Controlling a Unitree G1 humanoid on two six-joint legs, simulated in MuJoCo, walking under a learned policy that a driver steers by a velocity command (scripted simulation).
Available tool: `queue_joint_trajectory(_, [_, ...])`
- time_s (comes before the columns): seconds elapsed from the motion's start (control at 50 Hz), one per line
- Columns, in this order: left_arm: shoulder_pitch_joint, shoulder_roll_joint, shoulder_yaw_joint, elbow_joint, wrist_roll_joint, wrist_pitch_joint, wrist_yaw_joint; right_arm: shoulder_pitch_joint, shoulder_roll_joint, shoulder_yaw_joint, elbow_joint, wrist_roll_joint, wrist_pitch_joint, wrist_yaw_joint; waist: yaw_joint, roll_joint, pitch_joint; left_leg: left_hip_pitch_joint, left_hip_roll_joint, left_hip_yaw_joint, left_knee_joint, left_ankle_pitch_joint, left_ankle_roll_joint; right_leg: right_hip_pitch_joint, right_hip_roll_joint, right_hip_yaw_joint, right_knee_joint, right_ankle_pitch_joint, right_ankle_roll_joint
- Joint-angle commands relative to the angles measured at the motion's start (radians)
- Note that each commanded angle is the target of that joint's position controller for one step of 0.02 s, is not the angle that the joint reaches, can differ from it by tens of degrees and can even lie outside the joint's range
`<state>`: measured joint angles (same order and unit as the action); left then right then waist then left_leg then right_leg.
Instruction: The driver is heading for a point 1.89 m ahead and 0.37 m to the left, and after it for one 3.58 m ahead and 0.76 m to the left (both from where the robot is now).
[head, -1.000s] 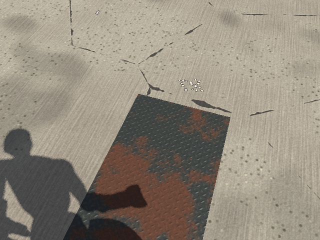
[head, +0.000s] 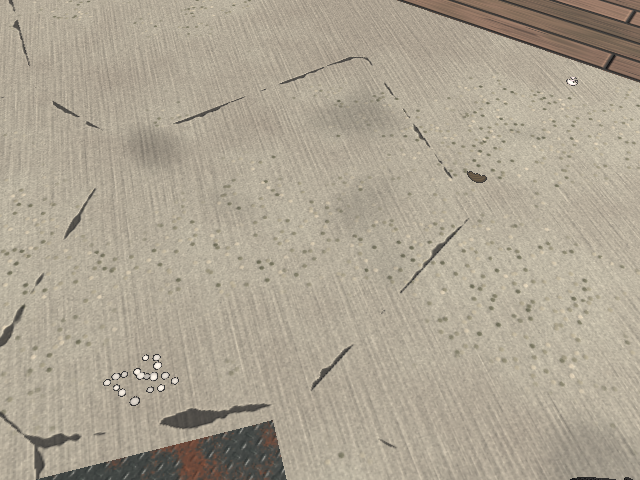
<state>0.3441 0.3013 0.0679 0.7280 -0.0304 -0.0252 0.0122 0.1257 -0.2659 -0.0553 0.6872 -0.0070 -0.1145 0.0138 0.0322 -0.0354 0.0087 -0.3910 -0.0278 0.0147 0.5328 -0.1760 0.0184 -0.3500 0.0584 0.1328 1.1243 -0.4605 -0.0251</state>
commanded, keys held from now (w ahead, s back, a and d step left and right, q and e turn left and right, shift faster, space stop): w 0.14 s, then no key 0.18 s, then q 0.68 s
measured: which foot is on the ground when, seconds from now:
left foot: down 0.00-0.36, up 0.38-0.76, down 0.78-1.00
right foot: up 0.00-0.34, down 0.36-0.78, up 0.80-1.00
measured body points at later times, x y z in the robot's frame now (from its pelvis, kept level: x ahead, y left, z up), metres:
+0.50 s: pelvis +0.21 -0.04 +0.00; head +0.24 -0.06 +0.45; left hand +0.42 +0.18 -0.08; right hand +0.25 -0.32 -0.13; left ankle +0.14 +0.12 -0.67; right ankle +0.29 -0.15 -0.73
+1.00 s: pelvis +0.24 +0.01 +0.02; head +0.27 +0.05 +0.46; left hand +0.34 +0.32 -0.11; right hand +0.41 -0.25 -0.07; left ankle +0.24 +0.09 -0.73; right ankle +0.28 -0.15 -0.64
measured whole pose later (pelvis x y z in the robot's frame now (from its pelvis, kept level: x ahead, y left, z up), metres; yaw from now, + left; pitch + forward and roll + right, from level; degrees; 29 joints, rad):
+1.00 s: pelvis +0.24 +0.01 +0.02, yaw +13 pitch +2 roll -3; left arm 0.07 0.31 0.10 0.80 0.00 0.02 0.05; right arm 0.23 -0.29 -0.06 0.73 0.00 0.01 -0.03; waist -0.02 -0.03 0.04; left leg -0.29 -0.02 -0.06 0.46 -0.20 0.06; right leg -0.55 0.02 0.04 1.06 -0.36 0.06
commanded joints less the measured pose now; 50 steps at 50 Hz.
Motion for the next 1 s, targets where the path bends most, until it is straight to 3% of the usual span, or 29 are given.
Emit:
queue_joint_trajectory(0.02, [-0.076,0.118,0.033,-0.113,0.012,-0.012,-0.004,0.106,-0.100,-0.029,-0.013,-0.006,0.008,-0.008,-0.072,0.128,-0.009,0.326,0.306,-0.378,-0.296,-0.123,0.153,-0.387,-0.134,0.007,0.100,0.111,0.013])
queue_joint_trajectory(0.08, [-0.060,0.051,0.019,-0.110,0.006,-0.004,-0.011,0.113,-0.102,-0.029,0.019,-0.002,-0.006,-0.001,-0.046,0.145,0.005,0.243,0.266,-0.239,-0.358,0.014,0.173,-0.319,-0.144,-0.017,0.010,0.158,0.016])
queue_joint_trajectory(0.14, [-0.125,0.030,0.007,-0.128,0.017,-0.010,-0.014,0.128,-0.141,-0.040,0.051,0.005,-0.009,0.000,-0.048,0.107,0.013,0.272,0.277,-0.168,-0.386,0.137,0.200,-0.353,-0.153,-0.024,-0.153,0.259,0.026])
queue_joint_trajectory(0.22, [-0.230,-0.003,-0.011,-0.142,0.029,-0.035,-0.034,0.132,-0.168,-0.040,0.084,0.015,0.014,-0.009,-0.075,0.108,0.010,0.252,0.221,-0.009,-0.331,0.496,0.159,-0.206,-0.120,-0.121,-0.433,0.454,0.033])
queue_joint_trajectory(0.28, [-0.281,0.016,-0.004,-0.160,0.024,-0.040,-0.046,0.182,-0.187,-0.040,0.120,0.027,0.031,-0.012,-0.088,0.131,-0.016,0.319,0.239,-0.010,-0.268,0.532,0.135,-0.142,-0.088,-0.129,-0.536,0.479,0.013])
queue_joint_trajectory(0.3, [-0.277,0.029,0.001,-0.163,0.026,-0.040,-0.048,0.177,-0.194,-0.042,0.126,0.032,0.036,-0.013,-0.075,0.140,-0.023,0.337,0.247,-0.017,-0.233,0.540,0.124,-0.117,-0.080,-0.126,-0.568,0.458,-0.003])
queue_joint_trajectory(0.34, [-0.169,0.066,0.022,-0.127,0.043,-0.040,-0.040,0.159,-0.189,-0.039,0.133,0.043,0.042,-0.016,-0.005,0.127,-0.080,0.325,0.213,-0.014,-0.092,0.593,0.085,0.075,-0.043,-0.146,-0.680,0.532,-0.045])
queue_joint_trajectory(0.36, [-0.096,0.121,0.039,-0.109,0.054,-0.041,-0.028,0.184,-0.157,-0.026,0.137,0.032,0.039,-0.015,0.024,0.080,-0.135,0.256,0.158,0.011,0.042,0.500,0.041,0.239,-0.097,-0.109,-0.696,0.788,-0.077])
queue_joint_trajectory(0.38, [-0.006,0.192,0.046,-0.110,0.089,-0.034,-0.012,0.229,-0.085,0.005,0.111,-0.006,0.030,-0.009,0.027,-0.093,-0.284,0.010,0.085,0.031,0.329,0.046,-0.020,0.565,-0.346,0.117,-0.580,1.262,-0.186])
queue_joint_trajectory(0.4, [-0.008,0.144,0.026,-0.109,0.080,-0.023,-0.014,0.360,-0.036,0.029,0.148,0.005,0.037,-0.001,0.000,-0.219,-0.449,-0.100,0.027,-0.073,0.546,-0.554,-0.059,0.668,-0.521,0.313,-0.594,1.306,-0.334])
queue_joint_trajectory(0.42, [-0.019,0.105,0.020,-0.104,0.058,-0.011,-0.021,0.312,-0.141,-0.001,0.166,0.034,0.054,-0.002,0.031,-0.117,-0.408,-0.123,0.058,-0.132,0.616,-0.557,-0.066,0.562,-0.459,0.260,-0.642,1.093,-0.303])
queue_joint_trajectory(0.44, [-0.085,0.092,0.014,-0.101,0.041,-0.009,-0.023,0.230,-0.154,-0.009,0.139,0.044,0.070,-0.008,0.016,-0.092,-0.280,-0.197,0.079,-0.104,0.628,-0.520,-0.069,0.470,-0.413,0.183,-0.685,0.935,-0.261])
queue_joint_trajectory(0.46, [-0.148,0.068,0.005,-0.095,0.037,-0.011,-0.023,0.200,-0.137,-0.009,0.140,0.035,0.091,-0.021,-0.010,-0.049,-0.201,-0.196,0.106,-0.094,0.593,-0.465,-0.079,0.351,-0.378,0.130,-0.732,0.790,-0.228])
queue_joint_trajectory(0.48, [-0.209,0.061,0.003,-0.094,0.041,-0.011,-0.023,0.199,-0.133,-0.014,0.141,0.024,0.115,-0.036,-0.041,-0.058,-0.146,-0.138,0.122,-0.089,0.551,-0.405,-0.094,0.217,-0.354,0.081,-0.789,0.661,-0.208])
queue_joint_trajectory(0.5, [-0.252,0.080,0.011,-0.089,0.054,-0.011,-0.020,0.217,-0.125,-0.017,0.142,0.020,0.136,-0.046,-0.070,-0.091,-0.115,-0.059,0.115,-0.066,0.543,-0.342,-0.108,0.099,-0.335,0.035,-0.833,0.600,-0.204])
queue_joint_trajectory(0.56, [-0.290,0.090,0.022,-0.073,0.060,-0.014,-0.003,0.231,-0.114,-0.027,0.129,0.016,0.160,-0.062,-0.084,-0.109,-0.100,-0.019,0.106,-0.032,0.521,-0.260,-0.108,0.022,-0.336,-0.047,-0.876,0.506,-0.220])
queue_joint_trajectory(0.66, [-0.286,0.108,0.033,-0.033,0.047,0.004,0.026,0.119,-0.102,-0.026,0.063,0.014,0.167,-0.042,-0.050,-0.093,-0.096,-0.006,0.125,-0.010,0.353,-0.173,-0.069,0.071,-0.369,-0.098,-0.884,0.390,-0.212])
queue_joint_trajectory(0.72, [-0.288,0.128,0.040,-0.015,0.030,0.020,0.026,0.116,-0.114,-0.034,0.044,0.015,0.168,-0.022,-0.056,-0.090,-0.097,0.046,0.110,0.021,0.234,-0.167,-0.036,0.116,-0.388,-0.115,-0.837,0.400,-0.186])
queue_joint_trajectory(0.76, [-0.298,0.124,0.041,-0.001,0.009,0.031,0.027,0.173,-0.116,-0.043,0.060,0.010,0.166,-0.010,-0.091,-0.066,-0.098,0.152,0.067,0.059,0.054,-0.059,0.008,0.102,-0.353,-0.165,-0.739,0.355,-0.123])
queue_joint_trajectory(0.78, [-0.252,0.092,0.036,0.022,0.006,0.038,0.026,0.195,-0.148,-0.055,0.063,0.001,0.163,-0.012,-0.088,0.015,-0.069,0.202,0.073,-0.005,-0.069,0.036,0.048,0.050,-0.296,-0.220,-0.614,0.259,-0.050])
queue_joint_trajectory(0.8, [-0.216,0.037,0.024,0.011,0.041,0.041,0.020,0.196,-0.267,-0.081,0.038,0.001,0.160,-0.031,-0.042,0.317,-0.042,0.289,0.307,-0.341,-0.177,0.339,0.146,-0.158,-0.155,-0.333,-0.312,-0.003,0.063])
queue_joint_trajectory(0.82, [-0.324,0.058,0.028,-0.039,0.048,0.039,0.029,0.183,-0.313,-0.082,0.009,-0.027,0.145,-0.026,-0.085,0.369,-0.023,0.234,0.419,-0.544,-0.239,0.373,0.315,-0.313,-0.033,-0.196,-0.108,-0.217,0.089])
queue_joint_trajectory(0.84, [-0.354,0.088,0.038,-0.040,0.041,0.040,0.033,0.168,-0.276,-0.074,0.002,-0.039,0.121,-0.018,-0.092,0.254,-0.045,0.230,0.381,-0.490,-0.246,0.311,0.312,-0.330,-0.053,-0.104,-0.001,-0.175,0.073])
queue_joint_trajectory(0.86, [-0.330,0.095,0.045,-0.028,0.031,0.043,0.036,0.122,-0.254,-0.070,-0.003,-0.024,0.105,-0.020,-0.059,0.208,-0.045,0.239,0.328,-0.414,-0.230,0.277,0.256,-0.339,-0.069,-0.077,0.016,-0.079,0.059])
queue_joint_trajectory(0.88, [-0.300,0.098,0.051,0.000,0.035,0.045,0.044,0.075,-0.222,-0.063,-0.013,-0.001,0.102,-0.025,-0.039,0.155,-0.058,0.253,0.290,-0.368,-0.215,0.242,0.206,-0.339,-0.081,-0.066,0.006,-0.012,0.059])
queue_joint_trajectory(0.9, [-0.293,0.107,0.055,0.007,0.042,0.046,0.049,0.051,-0.201,-0.055,-0.021,0.014,0.104,-0.032,-0.030,0.161,-0.064,0.251,0.276,-0.346,-0.207,0.272,0.188,-0.327,-0.083,-0.062,0.003,0.035,0.066])
queue_joint_trajectory(0.94, [-0.283,0.091,0.055,0.010,0.035,0.039,0.045,0.066,-0.181,-0.046,-0.027,0.012,0.108,-0.043,-0.025,0.160,-0.104,0.273,0.249,-0.323,-0.194,0.351,0.189,-0.289,-0.063,-0.061,0.014,0.094,0.079])
queue_joint_trajectory(1.0, [-0.304,0.068,0.046,0.007,0.026,0.031,0.043,0.095,-0.193,-0.052,-0.031,0.016,0.113,-0.054,-0.044,0.154,-0.112,0.341,0.236,-0.336,-0.182,0.344,0.190,-0.300,-0.051,-0.049,-0.115,0.130,0.096])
